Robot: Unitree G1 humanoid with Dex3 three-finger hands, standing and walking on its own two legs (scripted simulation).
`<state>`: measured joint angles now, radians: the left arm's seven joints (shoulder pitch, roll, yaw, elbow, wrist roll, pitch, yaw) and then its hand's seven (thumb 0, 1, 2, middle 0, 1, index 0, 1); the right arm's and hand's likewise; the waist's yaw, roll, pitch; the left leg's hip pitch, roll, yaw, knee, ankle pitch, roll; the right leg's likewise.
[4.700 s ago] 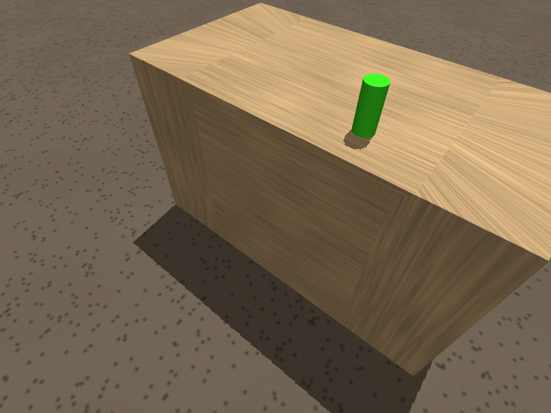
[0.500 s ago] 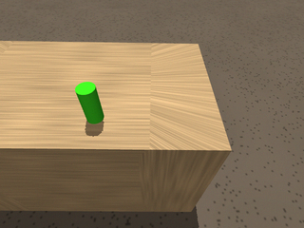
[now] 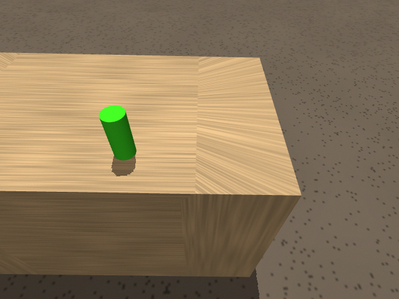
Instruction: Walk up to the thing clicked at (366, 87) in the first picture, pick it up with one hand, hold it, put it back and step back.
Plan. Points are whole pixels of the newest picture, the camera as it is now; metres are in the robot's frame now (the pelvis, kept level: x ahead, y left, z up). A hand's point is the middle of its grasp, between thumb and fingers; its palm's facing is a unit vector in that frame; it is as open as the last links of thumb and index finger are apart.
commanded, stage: stand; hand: left
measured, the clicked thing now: (119, 134) +0.49 +0.22 +0.04
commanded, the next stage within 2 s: rise first in 1.80 s
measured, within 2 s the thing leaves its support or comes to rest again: neither
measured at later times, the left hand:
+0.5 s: hand out of the picture +0.06 +0.25 -0.16, palm faces -0.03 -0.94 -0.34, open 7.4 cm
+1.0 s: hand out of the picture +0.07 +0.25 -0.16, palm faces -0.02 -0.94 -0.34, open 7.4 cm
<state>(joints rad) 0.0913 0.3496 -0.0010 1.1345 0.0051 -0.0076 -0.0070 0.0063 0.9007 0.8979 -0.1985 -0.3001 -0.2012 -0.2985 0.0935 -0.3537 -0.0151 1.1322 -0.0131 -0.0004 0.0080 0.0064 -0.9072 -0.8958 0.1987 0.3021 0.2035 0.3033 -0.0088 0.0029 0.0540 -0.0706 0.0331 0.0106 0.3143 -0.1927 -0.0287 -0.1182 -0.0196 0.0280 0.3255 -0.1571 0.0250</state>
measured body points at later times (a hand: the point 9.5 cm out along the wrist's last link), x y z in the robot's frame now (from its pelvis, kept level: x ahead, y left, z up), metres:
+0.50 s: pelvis +0.00 +0.00 +0.00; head +0.00 -0.01 +0.45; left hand +0.07 +0.30 -0.13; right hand +0.06 -0.31 -0.14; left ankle -0.01 +0.14 -0.75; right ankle +0.02 -0.14 -0.75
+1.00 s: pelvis +0.00 +0.00 +0.00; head +0.00 +0.00 +0.45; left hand +0.07 +0.30 -0.13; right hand +0.07 -0.31 -0.13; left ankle -0.01 +0.14 -0.75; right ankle +0.02 -0.14 -0.75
